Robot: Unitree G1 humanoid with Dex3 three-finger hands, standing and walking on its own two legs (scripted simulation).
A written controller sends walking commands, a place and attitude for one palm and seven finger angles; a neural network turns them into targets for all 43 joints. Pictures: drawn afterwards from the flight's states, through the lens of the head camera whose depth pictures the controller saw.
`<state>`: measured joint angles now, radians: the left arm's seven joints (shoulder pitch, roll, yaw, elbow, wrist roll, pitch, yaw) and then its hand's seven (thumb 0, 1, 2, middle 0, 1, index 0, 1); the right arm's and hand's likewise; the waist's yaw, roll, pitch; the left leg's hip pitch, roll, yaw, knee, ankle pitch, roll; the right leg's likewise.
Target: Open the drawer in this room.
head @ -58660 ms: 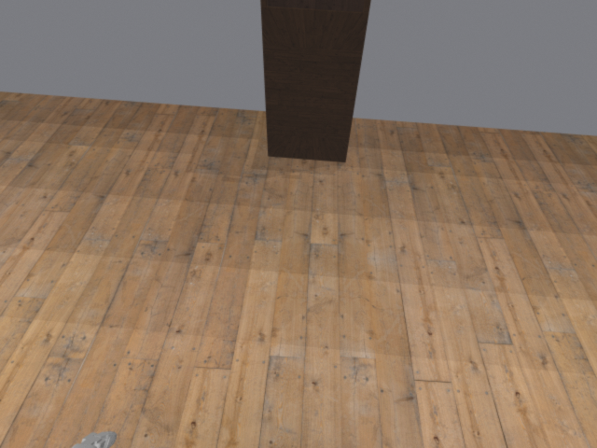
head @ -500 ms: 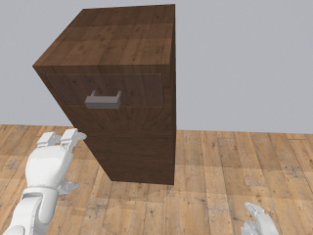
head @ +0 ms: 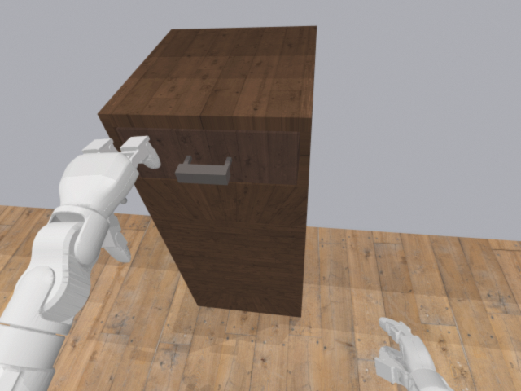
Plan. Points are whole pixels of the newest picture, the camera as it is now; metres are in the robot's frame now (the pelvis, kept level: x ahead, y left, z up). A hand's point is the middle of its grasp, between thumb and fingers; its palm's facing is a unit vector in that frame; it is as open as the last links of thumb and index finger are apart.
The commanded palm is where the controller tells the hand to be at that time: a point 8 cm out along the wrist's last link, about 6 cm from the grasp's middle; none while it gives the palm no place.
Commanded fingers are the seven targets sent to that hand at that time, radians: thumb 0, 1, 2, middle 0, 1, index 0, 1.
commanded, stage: raise the hand with hooked fingers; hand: left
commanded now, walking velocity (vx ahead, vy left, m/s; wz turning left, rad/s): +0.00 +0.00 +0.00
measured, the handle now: (205, 167) +0.52 +0.20 +0.04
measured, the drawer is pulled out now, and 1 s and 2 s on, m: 0.00 0.00 0.00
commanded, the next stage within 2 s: move the hooked fingers above the handle in 0.38 s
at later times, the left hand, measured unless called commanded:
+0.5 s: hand (115, 209) +0.30 +0.25 +0.16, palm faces +0.13 -0.07 -0.99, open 13.9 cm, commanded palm +0.27 +0.24 +0.21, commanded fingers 0.00 -0.50 0.30 -0.30 -1.20 -0.30 -1.20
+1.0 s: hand (154, 191) +0.36 +0.22 +0.13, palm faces +0.04 -0.06 -1.00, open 13.9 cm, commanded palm +0.33 +0.22 +0.19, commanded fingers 0.00 -0.50 0.30 -0.30 -1.20 -0.30 -1.20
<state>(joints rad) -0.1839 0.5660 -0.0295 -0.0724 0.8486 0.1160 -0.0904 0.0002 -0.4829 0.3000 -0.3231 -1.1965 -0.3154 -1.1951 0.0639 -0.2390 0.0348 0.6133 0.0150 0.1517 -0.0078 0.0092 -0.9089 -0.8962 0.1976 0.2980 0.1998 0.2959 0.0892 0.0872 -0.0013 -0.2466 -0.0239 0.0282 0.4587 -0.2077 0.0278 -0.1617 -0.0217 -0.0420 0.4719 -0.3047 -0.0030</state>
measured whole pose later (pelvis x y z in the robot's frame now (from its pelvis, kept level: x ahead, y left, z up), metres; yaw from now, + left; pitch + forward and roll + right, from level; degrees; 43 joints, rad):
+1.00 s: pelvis +0.00 -0.02 +0.00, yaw +0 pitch +2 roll +1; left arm -0.35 0.55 -0.05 0.20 0.87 0.03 -0.07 0.00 -0.49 0.30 -0.32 -1.20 -0.32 -1.20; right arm 0.15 -0.28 0.00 0.65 0.03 0.14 -0.02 0.01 -0.91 -0.90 0.20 0.30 0.20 0.30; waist 0.05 0.08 -0.01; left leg -0.29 0.00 0.02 0.44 -0.19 0.01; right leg -0.21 0.00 -0.05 0.47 -0.29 -0.03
